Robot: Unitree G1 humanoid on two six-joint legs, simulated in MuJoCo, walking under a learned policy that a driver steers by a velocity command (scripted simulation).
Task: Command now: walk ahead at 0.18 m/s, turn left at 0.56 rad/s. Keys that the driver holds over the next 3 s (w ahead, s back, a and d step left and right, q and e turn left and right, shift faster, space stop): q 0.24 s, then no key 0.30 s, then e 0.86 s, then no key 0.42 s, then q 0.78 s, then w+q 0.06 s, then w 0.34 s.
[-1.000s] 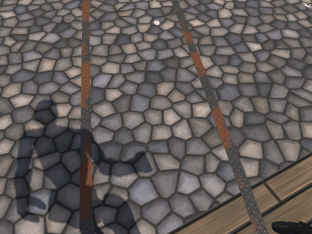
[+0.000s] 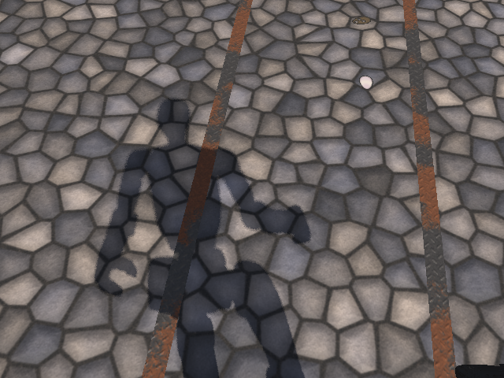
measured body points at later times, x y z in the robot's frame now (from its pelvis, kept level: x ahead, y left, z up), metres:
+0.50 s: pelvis +0.09 -0.03 +0.02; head +0.11 -0.04 +0.47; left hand +0.16 +0.26 -0.08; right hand +0.32 -0.25 -0.08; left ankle +0.11 +0.08 -0.71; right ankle +0.14 -0.15 -0.72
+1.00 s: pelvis +0.09 -0.06 +0.00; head +0.12 -0.08 +0.45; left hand +0.22 +0.24 -0.07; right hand +0.25 -0.33 -0.10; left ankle +0.05 +0.10 -0.71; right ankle +0.11 -0.14 -0.72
